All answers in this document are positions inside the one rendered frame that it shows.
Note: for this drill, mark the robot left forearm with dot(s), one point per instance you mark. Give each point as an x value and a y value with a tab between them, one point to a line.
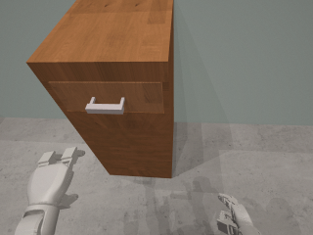
38	219

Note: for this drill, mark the right robot hand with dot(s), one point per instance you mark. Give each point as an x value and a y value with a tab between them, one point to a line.
230	223

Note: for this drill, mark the cabinet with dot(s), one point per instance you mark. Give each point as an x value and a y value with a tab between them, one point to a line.
116	41

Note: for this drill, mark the robot right forearm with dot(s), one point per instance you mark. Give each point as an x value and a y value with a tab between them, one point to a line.
248	230

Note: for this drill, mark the handle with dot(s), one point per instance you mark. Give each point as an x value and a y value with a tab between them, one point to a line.
107	109

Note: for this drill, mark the drawer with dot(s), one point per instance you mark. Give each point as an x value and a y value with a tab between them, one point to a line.
140	96

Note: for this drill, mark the left robot hand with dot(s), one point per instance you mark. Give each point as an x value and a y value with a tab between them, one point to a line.
49	182

